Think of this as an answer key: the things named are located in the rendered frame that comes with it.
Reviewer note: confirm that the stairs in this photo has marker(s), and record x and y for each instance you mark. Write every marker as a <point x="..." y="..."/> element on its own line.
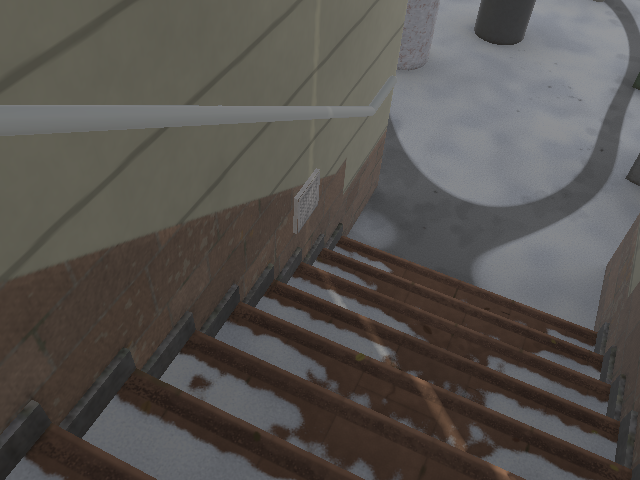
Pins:
<point x="364" y="366"/>

